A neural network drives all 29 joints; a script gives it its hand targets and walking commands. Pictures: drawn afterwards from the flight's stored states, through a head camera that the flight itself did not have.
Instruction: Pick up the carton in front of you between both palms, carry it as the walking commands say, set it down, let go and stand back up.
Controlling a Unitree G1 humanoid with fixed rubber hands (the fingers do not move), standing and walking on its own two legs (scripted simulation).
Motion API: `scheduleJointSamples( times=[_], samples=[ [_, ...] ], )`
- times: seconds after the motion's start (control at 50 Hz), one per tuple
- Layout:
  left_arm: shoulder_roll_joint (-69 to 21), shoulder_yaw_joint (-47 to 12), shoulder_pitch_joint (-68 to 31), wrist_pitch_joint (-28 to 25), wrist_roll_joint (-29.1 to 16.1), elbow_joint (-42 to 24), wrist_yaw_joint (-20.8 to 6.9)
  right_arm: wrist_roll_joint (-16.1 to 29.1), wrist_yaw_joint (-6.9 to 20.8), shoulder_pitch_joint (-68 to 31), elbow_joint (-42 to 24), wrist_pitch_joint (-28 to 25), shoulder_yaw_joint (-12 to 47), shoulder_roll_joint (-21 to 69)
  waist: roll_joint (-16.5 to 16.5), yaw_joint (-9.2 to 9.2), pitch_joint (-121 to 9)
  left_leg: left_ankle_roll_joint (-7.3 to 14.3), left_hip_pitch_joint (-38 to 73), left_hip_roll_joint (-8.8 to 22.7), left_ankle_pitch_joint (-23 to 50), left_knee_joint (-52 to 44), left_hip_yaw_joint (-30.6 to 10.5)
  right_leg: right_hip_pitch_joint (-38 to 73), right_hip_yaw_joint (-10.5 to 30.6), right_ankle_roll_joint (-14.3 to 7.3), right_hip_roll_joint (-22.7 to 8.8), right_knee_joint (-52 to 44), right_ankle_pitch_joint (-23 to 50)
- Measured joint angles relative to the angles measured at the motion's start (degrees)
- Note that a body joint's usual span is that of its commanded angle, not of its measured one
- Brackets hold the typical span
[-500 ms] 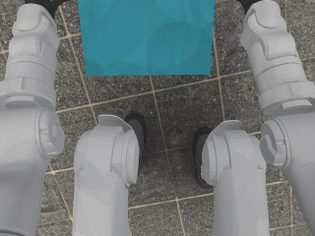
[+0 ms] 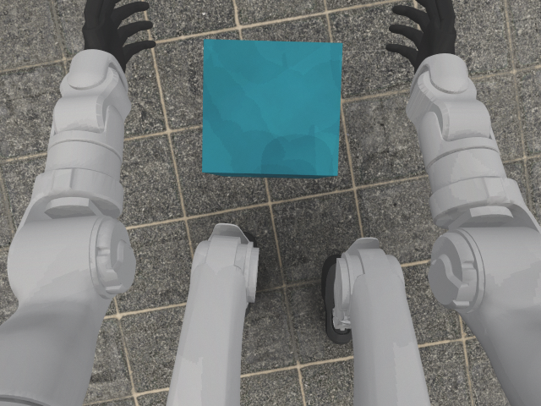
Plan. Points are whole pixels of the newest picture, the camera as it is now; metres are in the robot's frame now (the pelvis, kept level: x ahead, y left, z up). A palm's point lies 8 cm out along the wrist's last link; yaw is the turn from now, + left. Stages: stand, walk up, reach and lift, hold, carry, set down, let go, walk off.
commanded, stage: set down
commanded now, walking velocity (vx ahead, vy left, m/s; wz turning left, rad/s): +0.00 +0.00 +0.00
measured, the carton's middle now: (271, 123) +0.49 +0.08 -0.34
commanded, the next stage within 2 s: let go in 0.52 s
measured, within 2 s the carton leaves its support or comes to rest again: neither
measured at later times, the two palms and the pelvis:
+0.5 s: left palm out of the picture +0.51 +0.29 +0.04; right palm out of the picture +0.54 -0.11 +0.04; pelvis +0.03 +0.01 +0.14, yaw +1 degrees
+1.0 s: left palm out of the picture +0.39 +0.29 +0.15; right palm out of the picture +0.43 -0.15 +0.15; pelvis +0.09 +0.01 +0.25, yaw +4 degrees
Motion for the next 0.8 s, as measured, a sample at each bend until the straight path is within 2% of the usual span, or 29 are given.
scheduleJointSamples(
  times=[0.22, 0.6, 0.68, 0.8],
  samples=[
    [0.0, 1.6, 5.1, 3.0, 0.8, -7.2, -1.9, -0.6, 0.4, 5.4, -7.8, 2.9, 0.6, 1.0, 0.4, -0.42, -2.5, -0.2, 8.3, -0.5, 2.0, -11.8, -0.4, 8.0, 0.5, -0.3, -0.4, -12.1, 2.6],
    [-3.3, 5.4, 11.5, -0.3, 6.4, -5.6, -4.4, -5.6, 3.3, 12.6, -6.8, 0.2, -1.8, 3.5, 0.9, -1.15, -6.8, 0.2, 27.8, -0.8, 8.6, -37.0, -0.5, 27.0, 1.9, -0.3, -1.4, -37.8, 10.2],
    [-4.2, 4.8, 16.4, -0.5, 8.6, -8.0, -5.0, -8.1, 3.7, 17.6, -9.3, 0.0, -1.4, 4.5, 0.9, -1.34, -6.8, 0.4, 32.7, -0.8, 9.9, -42.2, -0.3, 31.8, 2.3, -0.3, -1.7, -43.0, 11.7],
    [-6.5, 2.0, 30.3, -0.9, 9.8, -15.3, -5.3, -9.6, 4.8, 31.5, -15.5, -0.9, 1.0, 5.5, 1.0, -1.47, -5.6, 0.8, 43.4, -1.0, 11.0, -49.8, 0.0, 42.6, 2.8, -0.4, -2.4, -51.0, 13.1]
  ],
)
